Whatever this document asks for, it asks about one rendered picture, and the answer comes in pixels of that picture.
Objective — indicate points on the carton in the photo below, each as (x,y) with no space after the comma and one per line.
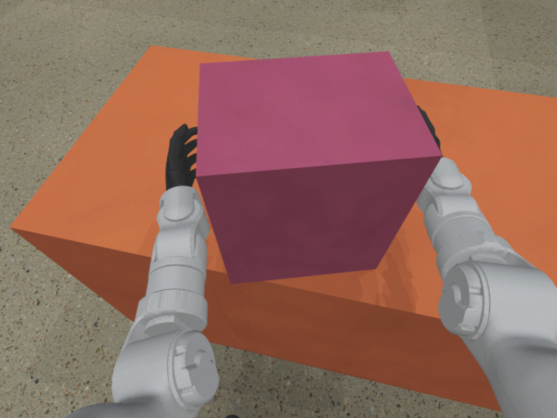
(308,165)

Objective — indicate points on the left robot forearm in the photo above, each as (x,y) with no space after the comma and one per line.
(175,294)

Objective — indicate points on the robot right upper arm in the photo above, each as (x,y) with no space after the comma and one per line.
(507,317)

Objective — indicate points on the pedestal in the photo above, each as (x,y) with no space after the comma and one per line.
(96,217)

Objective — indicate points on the robot left upper arm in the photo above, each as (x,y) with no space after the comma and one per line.
(170,375)

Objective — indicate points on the right robot forearm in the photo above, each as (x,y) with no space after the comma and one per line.
(457,228)

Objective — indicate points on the left robot hand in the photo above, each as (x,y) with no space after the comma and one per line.
(177,170)

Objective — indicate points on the right robot hand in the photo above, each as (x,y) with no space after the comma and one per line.
(430,127)

